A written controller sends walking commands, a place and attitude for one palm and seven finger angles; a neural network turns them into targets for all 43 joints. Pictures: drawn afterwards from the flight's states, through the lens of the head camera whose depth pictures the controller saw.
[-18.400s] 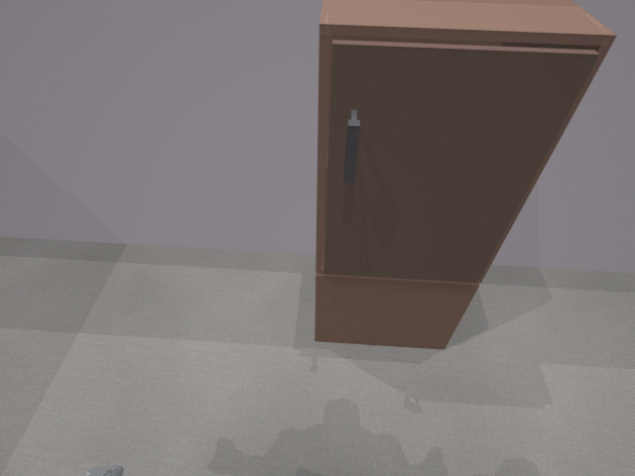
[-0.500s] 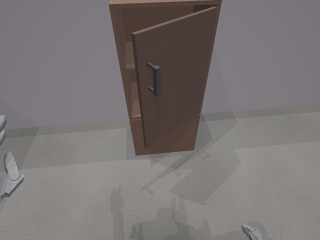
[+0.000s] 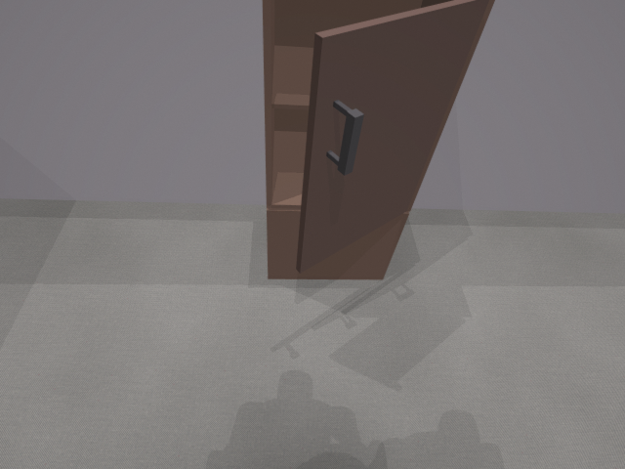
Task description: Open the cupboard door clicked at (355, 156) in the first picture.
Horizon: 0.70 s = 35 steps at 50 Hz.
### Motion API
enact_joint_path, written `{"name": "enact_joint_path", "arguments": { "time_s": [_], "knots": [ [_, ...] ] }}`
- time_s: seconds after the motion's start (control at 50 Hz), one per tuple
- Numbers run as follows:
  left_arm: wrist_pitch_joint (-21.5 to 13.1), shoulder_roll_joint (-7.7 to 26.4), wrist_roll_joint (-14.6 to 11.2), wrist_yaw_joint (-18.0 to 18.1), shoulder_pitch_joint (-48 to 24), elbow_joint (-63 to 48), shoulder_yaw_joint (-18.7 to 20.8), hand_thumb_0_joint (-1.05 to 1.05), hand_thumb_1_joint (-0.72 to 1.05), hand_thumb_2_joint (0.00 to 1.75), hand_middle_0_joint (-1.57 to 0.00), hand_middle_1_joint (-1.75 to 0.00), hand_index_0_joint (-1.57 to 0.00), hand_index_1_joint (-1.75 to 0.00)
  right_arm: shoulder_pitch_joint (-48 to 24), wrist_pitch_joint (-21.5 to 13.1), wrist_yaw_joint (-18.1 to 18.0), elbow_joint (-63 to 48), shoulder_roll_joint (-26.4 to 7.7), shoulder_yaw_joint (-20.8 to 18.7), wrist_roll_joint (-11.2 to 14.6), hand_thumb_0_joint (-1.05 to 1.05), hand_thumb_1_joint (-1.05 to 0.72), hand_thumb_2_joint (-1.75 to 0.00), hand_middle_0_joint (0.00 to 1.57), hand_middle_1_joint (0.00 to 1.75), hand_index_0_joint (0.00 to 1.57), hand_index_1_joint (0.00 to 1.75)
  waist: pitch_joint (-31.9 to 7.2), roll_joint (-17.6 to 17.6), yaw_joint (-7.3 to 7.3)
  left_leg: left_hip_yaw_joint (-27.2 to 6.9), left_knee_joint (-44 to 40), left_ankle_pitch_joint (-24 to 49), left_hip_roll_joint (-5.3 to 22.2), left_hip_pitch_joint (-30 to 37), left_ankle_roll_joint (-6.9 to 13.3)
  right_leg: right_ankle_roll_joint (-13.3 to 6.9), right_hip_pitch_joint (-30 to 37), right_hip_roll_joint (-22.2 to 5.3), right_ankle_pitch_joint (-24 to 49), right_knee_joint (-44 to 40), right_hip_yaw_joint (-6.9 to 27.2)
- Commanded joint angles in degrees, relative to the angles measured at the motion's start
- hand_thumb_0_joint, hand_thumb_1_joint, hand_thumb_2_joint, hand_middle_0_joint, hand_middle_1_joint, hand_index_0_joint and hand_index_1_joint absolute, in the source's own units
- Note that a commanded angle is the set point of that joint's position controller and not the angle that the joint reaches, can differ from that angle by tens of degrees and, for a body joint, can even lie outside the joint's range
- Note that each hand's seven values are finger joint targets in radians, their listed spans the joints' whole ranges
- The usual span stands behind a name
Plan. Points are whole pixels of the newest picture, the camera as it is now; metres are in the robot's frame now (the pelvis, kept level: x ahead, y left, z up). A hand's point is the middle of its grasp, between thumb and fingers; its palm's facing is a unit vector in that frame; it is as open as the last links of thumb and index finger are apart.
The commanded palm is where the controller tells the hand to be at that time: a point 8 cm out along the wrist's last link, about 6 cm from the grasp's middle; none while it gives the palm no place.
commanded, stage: let the arm hang, fingers relaxed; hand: left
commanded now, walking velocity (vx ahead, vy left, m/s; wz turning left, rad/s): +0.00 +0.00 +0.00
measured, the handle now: (342, 138) +0.63 -0.01 +0.08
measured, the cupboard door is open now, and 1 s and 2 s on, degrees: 35 35 35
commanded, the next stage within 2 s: look to check the result in 0.76 s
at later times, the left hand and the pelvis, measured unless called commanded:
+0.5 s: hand out of the picture -0.03 +0.19 -0.17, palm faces +0.02 -0.98 -0.20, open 7.3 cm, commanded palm none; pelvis +0.00 +0.02 +0.01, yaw -1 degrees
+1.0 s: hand out of the picture -0.03 +0.16 -0.17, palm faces +0.03 -0.98 -0.17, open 7.3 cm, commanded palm none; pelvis +0.00 +0.00 +0.01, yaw -1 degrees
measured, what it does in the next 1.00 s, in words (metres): stands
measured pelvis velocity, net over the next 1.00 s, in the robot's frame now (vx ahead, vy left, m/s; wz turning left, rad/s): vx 0.00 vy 0.00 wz -0.02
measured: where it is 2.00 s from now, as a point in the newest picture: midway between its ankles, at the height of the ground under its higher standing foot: outside the picture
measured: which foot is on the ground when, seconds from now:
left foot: down 0.00-1.00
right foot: down 0.00-1.00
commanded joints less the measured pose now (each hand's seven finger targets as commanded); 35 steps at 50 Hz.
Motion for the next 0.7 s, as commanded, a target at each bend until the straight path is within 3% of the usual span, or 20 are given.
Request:
{"name": "enact_joint_path", "arguments": {
  "time_s": [0.0,0.08,0.18,0.32,0.5,0.68],
  "knots": [
    [-2.7,5.8,0.2,-0.5,2.1,2.1,1.0,0.0,0.9,0.9,-0.2,-0.3,-0.2,-0.3,1.4,-0.6,-1.0,0.6,-7.6,-2.4,0.4,0.0,-0.9,-0.9,0.2,0.3,0.2,0.3,-2.5,11.6,-0.09,-5.5,-10.3,4.7,5.3,1.3,1.8,-1.1,2.0,-4.8,5.9,-9.3,5.5],
    [-3.0,4.5,0.2,-0.5,4.1,6.9,0.4,0.0,0.9,0.9,-0.2,-0.3,-0.2,-0.3,4.1,-0.8,-1.3,3.6,-7.4,-2.7,0.7,0.0,-0.9,-0.9,0.2,0.3,0.2,0.3,-2.4,6.4,-0.27,-6.0,-12.3,4.1,5.9,3.7,2.2,-0.8,1.4,-4.8,5.3,-9.9,4.7],
    [-3.0,4.0,0.2,-0.3,6.4,10.3,-0.1,0.0,0.9,0.9,-0.2,-0.3,-0.2,-0.3,6.4,-0.9,-1.4,6.3,-7.1,-2.5,0.8,0.0,-0.9,-0.9,0.2,0.3,0.2,0.3,-0.8,3.7,-0.25,-5.9,-13.4,3.5,5.7,4.1,2.2,-0.6,0.6,-5.1,4.0,-10.1,4.6],
    [-2.6,2.7,0.2,0.1,8.1,11.8,-0.2,0.0,0.9,0.9,-0.2,-0.3,-0.2,-0.3,8.5,-0.7,-1.4,8.5,-5.7,-2.3,0.4,0.0,-0.9,-0.9,0.2,0.3,0.2,0.3,2.4,4.8,-0.17,-6.6,-16.2,-3.5,5.5,1.3,2.0,-0.5,-1.0,-4.8,1.7,-8.9,4.9],
    [-3.0,1.5,0.2,0.6,7.5,11.0,0.2,0.0,0.9,0.9,-0.2,-0.3,-0.2,-0.3,10.2,-1.1,-1.3,9.6,-3.1,-2.4,0.3,0.0,-0.9,-0.9,0.2,0.3,0.2,0.3,3.2,2.4,0.01,-4.4,-14.1,0.4,4.4,0.2,2.0,-0.6,-1.2,-5.1,3.4,-8.5,5.4],
    [-3.2,1.0,0.0,0.7,6.7,10.3,0.6,0.0,0.9,0.9,-0.2,-0.3,-0.2,-0.3,11.1,-1.0,-1.3,9.9,-1.6,-2.4,0.4,0.0,-0.9,-0.9,0.2,0.3,0.2,0.3,3.4,3.2,-0.17,-3.1,-11.6,3.5,4.0,0.9,1.8,-1.1,-1.6,-5.3,3.8,-9.4,5.7]
  ]
}}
